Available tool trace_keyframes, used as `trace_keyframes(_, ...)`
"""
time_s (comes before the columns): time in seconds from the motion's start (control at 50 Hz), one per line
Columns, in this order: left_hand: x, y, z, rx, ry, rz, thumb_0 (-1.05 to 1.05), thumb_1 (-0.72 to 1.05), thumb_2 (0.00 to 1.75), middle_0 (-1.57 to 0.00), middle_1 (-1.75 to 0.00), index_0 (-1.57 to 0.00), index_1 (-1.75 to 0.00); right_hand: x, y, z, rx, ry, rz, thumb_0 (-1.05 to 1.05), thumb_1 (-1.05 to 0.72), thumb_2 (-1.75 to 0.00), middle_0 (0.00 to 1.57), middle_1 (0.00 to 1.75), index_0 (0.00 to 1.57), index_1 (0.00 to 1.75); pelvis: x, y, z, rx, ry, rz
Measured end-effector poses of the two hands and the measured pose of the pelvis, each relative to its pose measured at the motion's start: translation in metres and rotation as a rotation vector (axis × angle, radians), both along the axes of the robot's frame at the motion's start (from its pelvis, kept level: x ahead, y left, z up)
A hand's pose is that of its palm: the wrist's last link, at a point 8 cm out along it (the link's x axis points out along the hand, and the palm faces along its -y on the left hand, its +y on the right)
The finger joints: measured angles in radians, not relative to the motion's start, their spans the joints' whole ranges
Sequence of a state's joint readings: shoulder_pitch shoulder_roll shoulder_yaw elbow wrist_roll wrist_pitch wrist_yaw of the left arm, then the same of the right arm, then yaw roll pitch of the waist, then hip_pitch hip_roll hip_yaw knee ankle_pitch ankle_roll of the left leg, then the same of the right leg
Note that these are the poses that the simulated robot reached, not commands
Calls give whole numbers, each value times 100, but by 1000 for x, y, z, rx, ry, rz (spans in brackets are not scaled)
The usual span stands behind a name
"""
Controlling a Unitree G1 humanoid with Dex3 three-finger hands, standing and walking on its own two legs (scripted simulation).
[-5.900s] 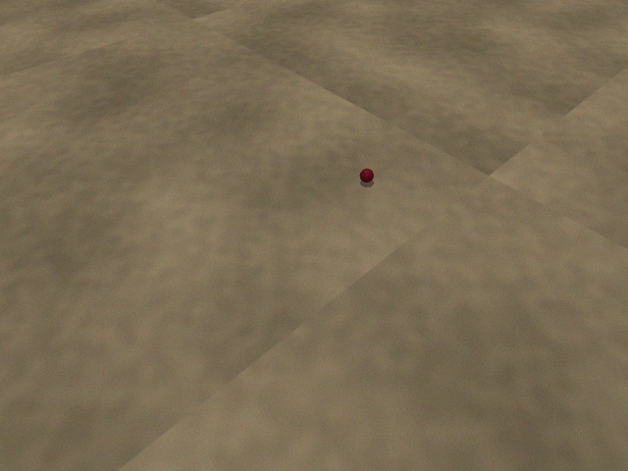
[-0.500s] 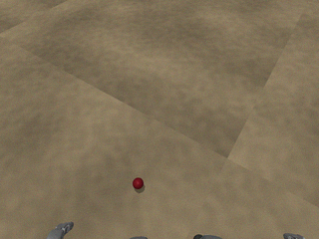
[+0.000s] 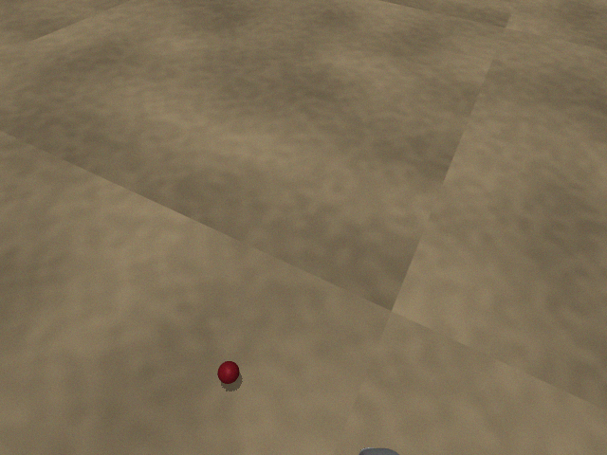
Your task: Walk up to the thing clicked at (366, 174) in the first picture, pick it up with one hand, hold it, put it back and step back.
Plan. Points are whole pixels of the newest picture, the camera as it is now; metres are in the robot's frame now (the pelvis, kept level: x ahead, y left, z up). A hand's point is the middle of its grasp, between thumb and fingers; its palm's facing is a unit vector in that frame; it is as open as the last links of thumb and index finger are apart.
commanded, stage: walk up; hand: left
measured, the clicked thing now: (228, 372) +0.48 +0.23 -0.74
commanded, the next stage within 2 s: none
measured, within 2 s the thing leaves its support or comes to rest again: neither
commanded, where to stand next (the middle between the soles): +0.07 -0.02 m, yaw +2 degrees
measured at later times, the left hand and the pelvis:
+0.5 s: hand out of the picture +0.14 +0.26 -0.15, palm faces +0.03 -0.90 -0.43, open 7.4 cm; pelvis +0.01 -0.01 -0.02, yaw +4 degrees
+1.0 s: hand out of the picture +0.03 +0.26 -0.16, palm faces +0.04 -0.93 -0.36, open 7.4 cm; pelvis +0.01 -0.01 -0.01, yaw +3 degrees
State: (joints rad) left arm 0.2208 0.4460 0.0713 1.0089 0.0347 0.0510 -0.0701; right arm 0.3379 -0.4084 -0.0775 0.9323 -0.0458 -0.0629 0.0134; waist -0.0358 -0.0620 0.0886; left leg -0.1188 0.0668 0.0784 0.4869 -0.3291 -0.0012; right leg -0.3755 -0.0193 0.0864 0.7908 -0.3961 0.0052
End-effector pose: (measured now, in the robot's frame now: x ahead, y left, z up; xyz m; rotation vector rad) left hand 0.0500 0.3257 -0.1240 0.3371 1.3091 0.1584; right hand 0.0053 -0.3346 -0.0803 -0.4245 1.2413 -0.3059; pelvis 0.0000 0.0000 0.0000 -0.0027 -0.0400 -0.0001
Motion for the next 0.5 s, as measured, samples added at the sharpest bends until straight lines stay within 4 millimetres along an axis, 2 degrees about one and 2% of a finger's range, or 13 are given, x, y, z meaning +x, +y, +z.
trace_keyframes(0.06, 27, -15, 6, 27, -60, -25, 1, 90, 90, -20, -30, -20, -30, 3, -20, -12, 13, 26, -6, 1, -90, -90, 21, 30, 21, 30, 9, -15, -5, 2, -1, -3)
trace_keyframes(0.12, 50, -34, 10, 56, -133, -28, 0, 90, 90, -20, -30, -20, -30, 16, -33, -32, 37, 46, -18, 1, -90, -90, 21, 30, 20, 30, 15, -28, -13, -13, -12, 8)
trace_keyframes(0.2, 72, -59, 23, 51, -194, -41, 0, 90, 90, -20, -30, -20, -30, 45, -26, -45, 94, 26, -10, 1, -90, -90, 20, 30, 20, 30, 21, -36, -7, 3, -8, 8)
trace_keyframes(0.28, 90, -70, 30, 49, -247, -40, 0, 90, 90, -21, -30, -20, -30, 71, -14, -54, 142, 2, 28, 1, -90, -90, 20, 30, 20, 30, 25, -38, -6, 7, -3, 24)
trace_keyframes(0.38, 99, -61, 29, 69, -292, -22, 0, 89, 90, -21, -30, -21, -30, 92, -1, -57, 154, -5, 72, 1, -90, -90, 21, 30, 20, 30, 20, -33, -10, 14, 4, 43)
trace_keyframes(0.5, 83, -23, 13, 100, -274, 1, 0, 89, 90, -21, -30, -21, -30, 101, 11, -54, 114, -23, 117, 1, -90, -90, 21, 30, 20, 30, 7, -13, -22, 11, 21, 75)
